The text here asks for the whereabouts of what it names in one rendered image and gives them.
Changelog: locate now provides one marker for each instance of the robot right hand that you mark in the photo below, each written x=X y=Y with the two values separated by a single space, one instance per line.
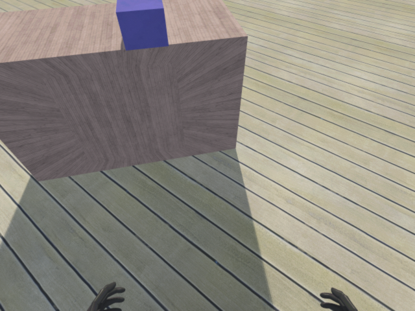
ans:
x=339 y=297

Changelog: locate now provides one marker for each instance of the robot left hand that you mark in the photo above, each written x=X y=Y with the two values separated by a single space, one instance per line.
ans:
x=101 y=301

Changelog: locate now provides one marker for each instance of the pedestal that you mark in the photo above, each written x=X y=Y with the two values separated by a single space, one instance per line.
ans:
x=74 y=101

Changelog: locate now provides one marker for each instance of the carton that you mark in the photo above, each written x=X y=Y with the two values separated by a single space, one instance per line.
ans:
x=142 y=23

